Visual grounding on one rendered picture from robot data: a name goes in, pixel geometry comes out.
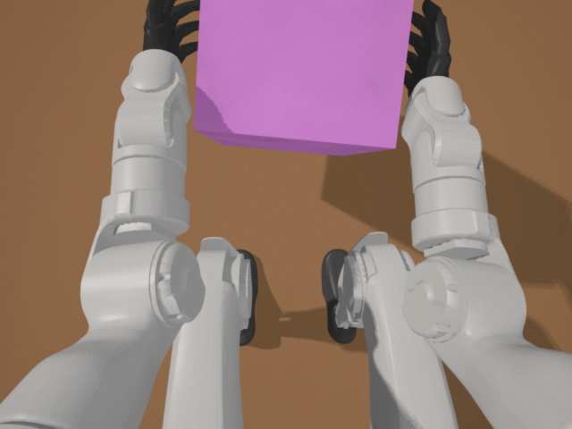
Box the robot right forearm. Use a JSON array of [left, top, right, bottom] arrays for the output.
[[400, 76, 517, 279]]

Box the right robot hand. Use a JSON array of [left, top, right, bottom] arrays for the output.
[[404, 0, 451, 98]]

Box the robot right thigh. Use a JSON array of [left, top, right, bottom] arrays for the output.
[[342, 243, 458, 429]]

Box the right robot foot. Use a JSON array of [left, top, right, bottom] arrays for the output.
[[322, 249, 357, 344]]

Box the right robot upper arm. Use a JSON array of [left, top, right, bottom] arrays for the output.
[[401, 256, 572, 429]]

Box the left robot hand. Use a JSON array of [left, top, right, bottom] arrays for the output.
[[143, 0, 200, 63]]

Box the carton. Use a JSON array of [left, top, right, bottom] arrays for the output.
[[194, 0, 414, 156]]

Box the left robot upper arm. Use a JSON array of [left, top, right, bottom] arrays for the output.
[[0, 240, 206, 429]]

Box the robot left forearm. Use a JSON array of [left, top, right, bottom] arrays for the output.
[[80, 49, 192, 315]]

